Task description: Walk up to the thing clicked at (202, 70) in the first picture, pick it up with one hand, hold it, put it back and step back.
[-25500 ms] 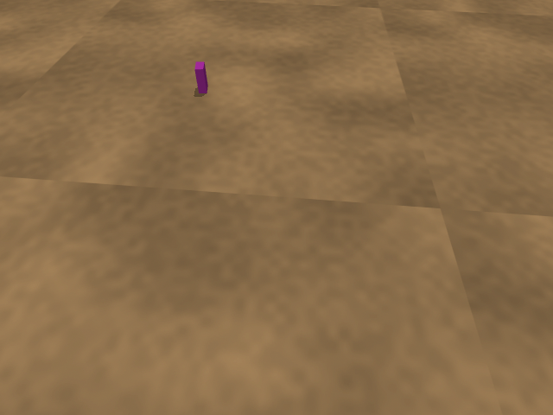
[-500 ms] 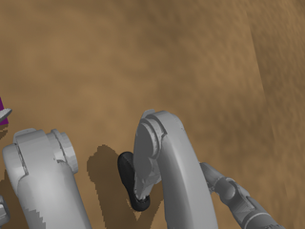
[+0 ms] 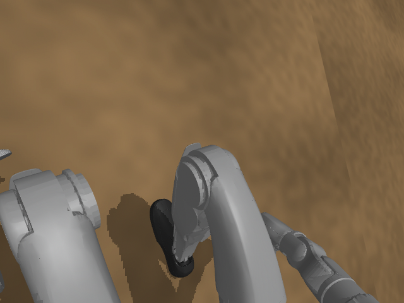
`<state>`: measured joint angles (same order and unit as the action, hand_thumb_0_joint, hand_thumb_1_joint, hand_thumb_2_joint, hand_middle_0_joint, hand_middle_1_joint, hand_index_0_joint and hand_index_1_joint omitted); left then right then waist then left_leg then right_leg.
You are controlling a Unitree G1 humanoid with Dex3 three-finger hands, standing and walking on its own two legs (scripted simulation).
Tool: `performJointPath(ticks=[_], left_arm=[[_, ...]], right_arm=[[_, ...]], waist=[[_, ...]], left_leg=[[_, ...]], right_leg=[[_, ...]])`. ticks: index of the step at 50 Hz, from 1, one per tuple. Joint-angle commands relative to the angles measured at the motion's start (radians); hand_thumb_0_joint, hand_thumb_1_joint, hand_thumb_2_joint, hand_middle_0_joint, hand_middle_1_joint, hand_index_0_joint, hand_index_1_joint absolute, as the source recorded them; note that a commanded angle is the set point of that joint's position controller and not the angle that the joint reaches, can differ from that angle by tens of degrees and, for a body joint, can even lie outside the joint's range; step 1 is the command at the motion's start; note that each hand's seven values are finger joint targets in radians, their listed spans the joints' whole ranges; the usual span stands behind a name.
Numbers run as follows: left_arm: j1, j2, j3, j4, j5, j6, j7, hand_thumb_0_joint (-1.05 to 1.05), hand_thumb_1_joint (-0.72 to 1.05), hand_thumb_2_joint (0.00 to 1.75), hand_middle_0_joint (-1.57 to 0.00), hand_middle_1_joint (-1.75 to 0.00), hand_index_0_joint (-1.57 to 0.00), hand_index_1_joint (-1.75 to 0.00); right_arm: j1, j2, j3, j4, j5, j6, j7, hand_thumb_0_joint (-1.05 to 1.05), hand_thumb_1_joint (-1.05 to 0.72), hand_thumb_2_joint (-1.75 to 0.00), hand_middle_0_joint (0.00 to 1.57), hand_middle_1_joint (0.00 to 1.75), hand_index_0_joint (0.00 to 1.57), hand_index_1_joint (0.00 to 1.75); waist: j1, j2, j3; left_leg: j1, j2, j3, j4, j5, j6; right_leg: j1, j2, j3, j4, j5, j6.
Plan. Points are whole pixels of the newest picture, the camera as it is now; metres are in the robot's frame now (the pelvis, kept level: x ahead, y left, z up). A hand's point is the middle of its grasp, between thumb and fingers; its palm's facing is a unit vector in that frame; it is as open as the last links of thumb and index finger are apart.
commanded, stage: open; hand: left
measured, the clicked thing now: out of the picture +0.43 +0.28 -0.19
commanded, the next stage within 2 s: withdraw in 0.08 s
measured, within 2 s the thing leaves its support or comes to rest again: rests again in 0.54 s
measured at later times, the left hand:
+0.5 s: hand out of the picture +0.42 +0.32 -0.12, palm faces +0.39 -0.92 -0.02, open 17.5 cm
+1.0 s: hand out of the picture +0.36 +0.41 +0.02, palm faces +0.40 -0.81 -0.42, open 17.5 cm
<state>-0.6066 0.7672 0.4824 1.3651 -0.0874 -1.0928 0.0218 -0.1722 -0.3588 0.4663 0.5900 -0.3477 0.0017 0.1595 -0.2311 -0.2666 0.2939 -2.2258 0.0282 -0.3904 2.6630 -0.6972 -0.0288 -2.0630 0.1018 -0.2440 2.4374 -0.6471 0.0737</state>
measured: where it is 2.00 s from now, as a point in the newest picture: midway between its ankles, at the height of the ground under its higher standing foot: (127, 276)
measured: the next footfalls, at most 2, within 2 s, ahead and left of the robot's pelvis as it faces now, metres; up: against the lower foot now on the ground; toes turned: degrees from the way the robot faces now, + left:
none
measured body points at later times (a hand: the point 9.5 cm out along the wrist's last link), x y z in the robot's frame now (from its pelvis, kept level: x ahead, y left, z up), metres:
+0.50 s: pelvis +0.00 +0.00 +0.01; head +0.20 +0.19 +0.36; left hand +0.39 +0.37 -0.11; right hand +0.18 -0.24 -0.04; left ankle +0.08 +0.13 -0.25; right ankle +0.13 -0.12 -0.25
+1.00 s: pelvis +0.01 -0.01 +0.08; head +0.20 +0.09 +0.48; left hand +0.34 +0.45 +0.04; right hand +0.17 -0.25 -0.03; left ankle +0.08 +0.13 -0.25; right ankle +0.13 -0.12 -0.25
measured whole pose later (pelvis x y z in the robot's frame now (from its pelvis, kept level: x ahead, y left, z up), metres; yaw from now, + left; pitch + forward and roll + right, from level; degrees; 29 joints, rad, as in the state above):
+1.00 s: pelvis +0.01 -0.01 +0.08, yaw +8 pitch +30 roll -9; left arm -0.52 0.70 0.46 0.86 0.08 -0.32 -0.04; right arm 0.10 -0.26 0.08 0.61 -0.04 0.17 0.07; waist -0.11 -0.02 -0.08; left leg -2.20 0.05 -0.16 2.32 -0.65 0.00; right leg -2.10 0.03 -0.09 2.23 -0.67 0.03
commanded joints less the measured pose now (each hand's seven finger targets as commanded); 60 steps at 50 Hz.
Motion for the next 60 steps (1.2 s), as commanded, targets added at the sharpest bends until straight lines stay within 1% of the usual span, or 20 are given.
performJointPath(ticks=[1, 11, 16, 19, 21, 23, 27, 29, 31, 33, 34, 36, 37, 41, 42, 43, 46, 51, 56, 60], left_arm=[[-0.209, 0.150, -0.011, -0.156, -0.008, -0.075, -0.005, 0.00, -0.61, 0.17, -0.38, -0.30, -0.36, -0.32], [-0.230, 0.144, -0.035, -0.142, -0.007, -0.072, -0.008, 0.00, -0.61, 0.07, -0.12, -0.11, -0.11, -0.12], [-0.247, 0.266, 0.058, -0.253, -0.004, -0.063, -0.021, 0.00, -0.60, 0.08, -0.09, -0.08, -0.08, -0.10], [-0.223, 0.237, 0.057, -0.343, -0.007, -0.028, -0.039, 0.00, -0.57, 0.08, -0.07, -0.07, -0.06, -0.08], [-0.233, 0.270, 0.059, -0.440, 0.007, 0.011, -0.053, 0.00, -0.55, 0.09, -0.07, -0.07, -0.06, -0.09], [-0.188, 0.189, 0.008, -0.417, 0.006, 0.075, -0.078, 0.00, -0.60, 0.06, -0.08, -0.07, -0.07, -0.08], [-0.207, 0.114, -0.043, -0.499, -0.035, 0.181, -0.125, 0.00, -0.61, 0.02, -0.07, -0.05, -0.07, -0.05], [-0.216, 0.121, -0.035, -0.521, -0.050, 0.224, -0.145, 0.00, -0.61, 0.00, -0.08, -0.04, -0.08, -0.04], [-0.184, 0.050, -0.074, -0.431, -0.056, 0.271, -0.167, 0.00, -0.61, 0.00, -0.07, -0.05, -0.08, -0.03], [-0.234, 0.064, -0.063, -0.459, -0.062, 0.288, -0.181, 0.00, -0.53, 0.06, -0.05, -0.06, -0.05, -0.06], [-0.211, 0.298, 0.033, -0.490, 0.082, 0.342, -0.135, 0.00, -0.51, 0.04, -0.07, -0.08, -0.07, -0.07], [-0.265, 0.169, -0.036, -0.501, 0.084, 0.408, -0.127, 0.00, -0.52, 0.04, -0.07, -0.09, -0.08, -0.07], [-0.275, 0.163, -0.026, -0.535, 0.093, 0.429, -0.122, 0.00, -0.53, 0.04, -0.08, -0.09, -0.08, -0.08], [-0.273, 0.336, 0.073, -0.627, 0.151, 0.547, -0.075, 0.00, -0.55, 0.05, -0.05, -0.05, -0.05, -0.05], [-0.256, 0.290, 0.046, -0.640, 0.155, 0.577, -0.072, 0.00, -0.59, 0.03, -0.05, -0.05, -0.05, -0.05], [-0.218, 0.292, 0.065, -0.651, 0.156, 0.606, -0.064, 0.00, -0.56, 0.05, -0.05, -0.05, -0.05, -0.05], [-0.111, 0.208, 0.035, -0.685, 0.160, 0.700, -0.051, 0.00, -0.56, 0.05, -0.05, -0.05, -0.05, -0.05], [0.038, 0.045, -0.063, -0.802, 0.147, 0.840, -0.033, 0.00, -0.61, 0.02, -0.05, -0.04, -0.05, -0.04], [0.173, 0.051, -0.067, -1.060, 0.125, 0.941, 0.006, 0.00, -0.58, 0.04, -0.05, -0.05, -0.05, -0.05], [0.274, 0.027, -0.071, -1.119, 0.121, 1.002, 0.047, 0.00, -0.59, 0.03, -0.05, -0.05, -0.05, -0.05]], right_arm=[[0.022, -0.352, -0.117, -0.019, -0.002, 0.005, -0.015, 0.00, -0.93, -0.91, 0.20, 0.30, 0.20, 0.30], [0.017, -0.352, -0.106, -0.022, 0.001, 0.009, -0.014, 0.00, -0.91, -0.90, 0.20, 0.30, 0.20, 0.30], [0.030, -0.349, -0.118, -0.027, 0.005, 0.013, -0.023, 0.00, -0.91, -0.90, 0.20, 0.30, 0.20, 0.30], [0.060, -0.343, -0.144, -0.025, 0.014, 0.021, -0.026, 0.00, -0.91, -0.90, 0.20, 0.30, 0.20, 0.30], [0.072, -0.347, -0.173, -0.036, 0.029, 0.025, -0.031, 0.00, -0.91, -0.90, 0.20, 0.30, 0.20, 0.30], [0.107, -0.336, -0.195, -0.025, 0.051, 0.038, -0.031, 0.00, -0.92, -0.90, 0.20, 0.30, 0.20, 0.30], [0.168, -0.306, -0.238, -0.012, 0.102, 0.045, -0.039, 0.00, -0.92, -0.90, 0.20, 0.30, 0.20, 0.30], [0.194, -0.297, -0.256, -0.017, 0.125, 0.048, -0.045, 0.00, -0.91, -0.90, 0.20, 0.30, 0.20, 0.30], [0.214, -0.277, -0.266, -0.004, 0.147, 0.055, -0.048, 0.00, -0.90, -0.89, 0.20, 0.30, 0.20, 0.30], [0.215, -0.271, -0.277, -0.019, 0.163, 0.054, -0.054, 0.00, -0.83, -0.89, 0.20, 0.30, 0.20, 0.30], [0.232, -0.247, -0.334, -0.004, 0.196, 0.071, -0.066, 0.00, -0.91, -0.91, 0.20, 0.30, 0.20, 0.30], [0.259, -0.234, -0.355, -0.026, 0.216, 0.090, -0.065, 0.00, -0.92, -0.91, 0.20, 0.30, 0.20, 0.30], [0.270, -0.229, -0.367, -0.024, 0.224, 0.100, -0.062, 0.00, -0.94, -0.92, 0.20, 0.30, 0.20, 0.30], [0.325, -0.206, -0.405, -0.016, 0.259, 0.133, -0.081, 0.00, -0.90, -0.90, 0.20, 0.30, 0.20, 0.30], [0.334, -0.190, -0.413, -0.020, 0.265, 0.142, -0.083, 0.00, -0.90, -0.90, 0.20, 0.30, 0.20, 0.30], [0.335, -0.181, -0.424, -0.029, 0.276, 0.147, -0.088, 0.00, -0.90, -0.90, 0.20, 0.30, 0.20, 0.30], [0.353, -0.160, -0.463, -0.041, 0.300, 0.157, -0.100, 0.00, -0.90, -0.90, 0.20, 0.30, 0.20, 0.30], [0.372, -0.136, -0.523, -0.072, 0.344, 0.156, -0.119, 0.00, -0.90, -0.90, 0.20, 0.30, 0.20, 0.30], [0.371, -0.112, -0.544, -0.118, 0.378, 0.147, -0.156, 0.00, -0.90, -0.90, 0.20, 0.30, 0.20, 0.30], [0.352, -0.071, -0.536, -0.144, 0.389, 0.131, -0.193, 0.00, -0.90, -0.90, 0.20, 0.30, 0.20, 0.30]], waist=[[-0.098, 0.528, -0.593], [-0.110, 0.528, -0.532], [-0.065, 0.581, -0.618], [-0.049, 0.650, -0.679], [-0.029, 0.724, -0.723], [-0.037, 0.719, -0.713], [-0.029, 0.640, -0.722], [-0.017, 0.621, -0.727], [-0.026, 0.538, -0.674], [-0.017, 0.498, -0.662], [0.100, 0.607, -0.795], [0.060, 0.648, -0.835], [0.061, 0.645, -0.850], [0.117, 0.679, -0.935], [0.111, 0.673, -0.961], [0.133, 0.636, -0.974], [0.150, 0.579, -1.005], [0.149, 0.452, -1.040], [0.187, 0.384, -1.114], [0.188, 0.348, -1.055]], left_leg=[[0.402, 0.052, 0.119, -0.315, 0.102, -0.001], [0.377, 0.052, 0.107, -0.331, 0.067, 0.000], [0.405, 0.056, 0.129, -0.328, 0.087, 0.003], [0.471, 0.058, 0.135, -0.362, 0.123, -0.010], [0.519, 0.060, 0.137, -0.398, 0.132, -0.017], [0.508, 0.059, 0.134, -0.425, 0.121, -0.019], [0.424, 0.043, 0.163, -0.417, 0.101, 0.004], [0.403, 0.038, 0.171, -0.423, 0.102, 0.010], [0.347, 0.034, 0.170, -0.432, 0.032, 0.022], [0.315, 0.030, 0.172, -0.446, -0.013, 0.030], [0.455, 0.030, 0.207, -0.518, 0.021, 0.025], [0.486, 0.037, 0.207, -0.556, 0.022, 0.018], [0.494, 0.036, 0.211, -0.563, 0.036, 0.017], [0.533, 0.032, 0.245, -0.596, 0.104, 0.022], [0.542, 0.029, 0.255, -0.604, 0.118, 0.025], [0.523, 0.025, 0.265, -0.620, 0.101, 0.031], [0.554, 0.020, 0.286, -0.673, 0.115, 0.037], [0.604, 0.017, 0.301, -0.779, 0.072, 0.049], [0.722, 0.018, 0.318, -0.902, 0.070, 0.057], [0.777, 0.017, 0.338, -0.994, 0.081, 0.063]], right_leg=[[0.249, 0.028, -0.113, -0.183, 0.193, -0.077], [0.219, 0.029, -0.126, -0.187, 0.162, -0.080], [0.263, 0.031, -0.101, -0.188, 0.176, -0.083], [0.260, 0.023, -0.094, -0.184, 0.197, -0.089], [0.232, 0.016, -0.082, -0.176, 0.200, -0.098], [0.191, 0.009, -0.078, -0.179, 0.187, -0.100], [0.182, 0.005, -0.050, -0.218, 0.184, -0.098], [0.173, 0.002, -0.041, -0.222, 0.183, -0.101], [0.140, 0.002, -0.039, -0.246, 0.117, -0.099], [0.119, -0.002, -0.032, -0.264, 0.077, -0.101], [0.141, -0.012, 0.001, -0.299, 0.058, -0.108], [0.108, -0.014, 0.010, -0.299, 0.056, -0.113], [0.100, -0.016, 0.012, -0.301, 0.070, -0.117], [0.122, -0.026, 0.053, -0.321, 0.091, -0.124], [0.145, -0.029, 0.063, -0.334, 0.104, -0.124], [0.164, -0.029, 0.072, -0.358, 0.086, -0.123], [0.192, -0.034, 0.095, -0.416, 0.087, -0.122], [0.273, -0.041, 0.129, -0.560, 0.055, -0.115], [0.470, -0.054, 0.174, -0.716, 0.052, -0.105], [0.626, -0.064, 0.219, -0.847, 0.041, -0.094]])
